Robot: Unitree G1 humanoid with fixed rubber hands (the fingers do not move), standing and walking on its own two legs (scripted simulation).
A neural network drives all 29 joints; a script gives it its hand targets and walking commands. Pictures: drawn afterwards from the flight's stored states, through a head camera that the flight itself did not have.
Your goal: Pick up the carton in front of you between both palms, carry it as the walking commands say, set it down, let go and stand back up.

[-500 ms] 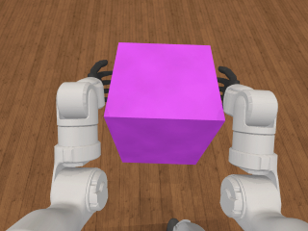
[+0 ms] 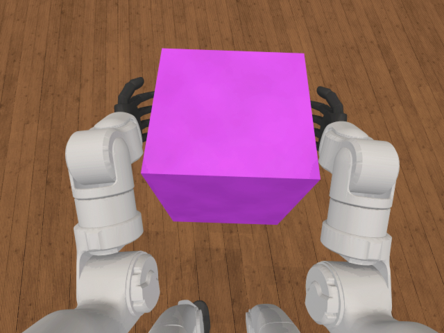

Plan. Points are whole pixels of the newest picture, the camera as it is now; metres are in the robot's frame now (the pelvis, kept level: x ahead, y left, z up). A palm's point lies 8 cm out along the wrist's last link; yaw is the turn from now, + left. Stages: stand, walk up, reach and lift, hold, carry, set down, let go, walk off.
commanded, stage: carry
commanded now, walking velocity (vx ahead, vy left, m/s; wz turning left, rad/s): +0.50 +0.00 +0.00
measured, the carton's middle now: (228, 150) +0.40 -0.01 +0.06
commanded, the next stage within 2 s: none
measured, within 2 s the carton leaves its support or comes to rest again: neither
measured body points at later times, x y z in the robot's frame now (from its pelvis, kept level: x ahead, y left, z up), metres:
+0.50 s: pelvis +0.32 -0.04 +0.06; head +0.37 -0.03 +0.51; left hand +0.69 +0.17 +0.21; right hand +0.74 -0.13 +0.21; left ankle +0.35 +0.08 -0.57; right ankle +0.30 -0.11 -0.68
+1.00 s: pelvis +0.65 -0.01 +0.11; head +0.69 -0.01 +0.55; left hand +1.06 +0.10 +0.27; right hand +1.03 -0.20 +0.27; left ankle +0.56 +0.08 -0.63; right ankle +0.78 -0.11 -0.59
